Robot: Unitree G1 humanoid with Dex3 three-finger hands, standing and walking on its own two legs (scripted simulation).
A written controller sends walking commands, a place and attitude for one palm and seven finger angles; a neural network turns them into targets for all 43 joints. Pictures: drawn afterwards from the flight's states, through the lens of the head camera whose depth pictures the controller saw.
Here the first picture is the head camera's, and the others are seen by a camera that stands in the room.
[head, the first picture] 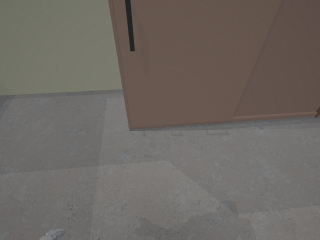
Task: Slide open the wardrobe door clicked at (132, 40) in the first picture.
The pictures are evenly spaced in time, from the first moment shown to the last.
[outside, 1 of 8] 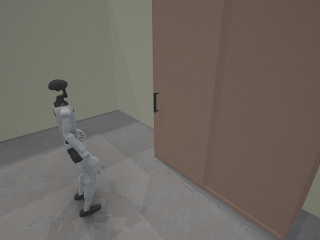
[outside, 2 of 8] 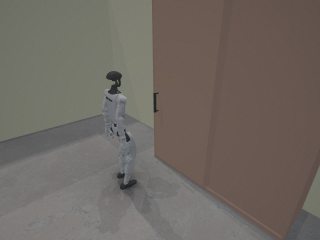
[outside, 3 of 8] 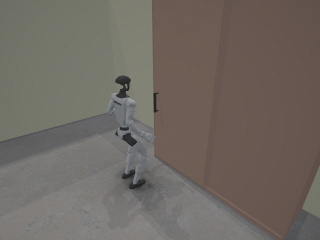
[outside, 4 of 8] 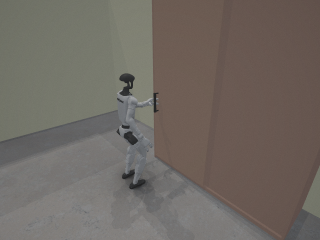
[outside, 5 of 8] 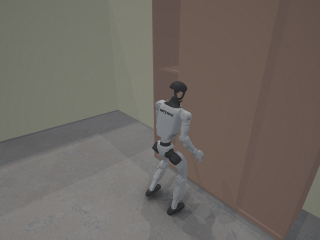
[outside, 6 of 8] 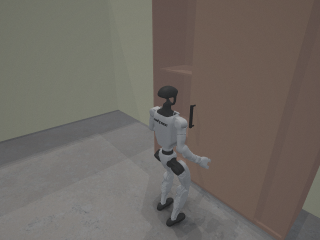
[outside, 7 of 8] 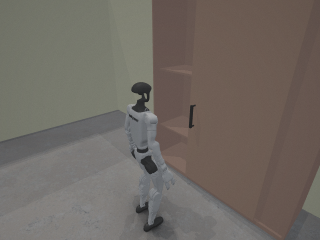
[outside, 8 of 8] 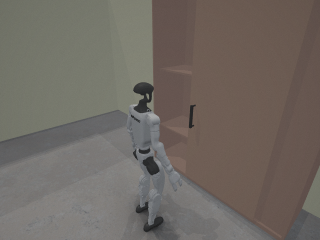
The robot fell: no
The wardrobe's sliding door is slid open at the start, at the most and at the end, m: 0.00 0.57 0.57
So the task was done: yes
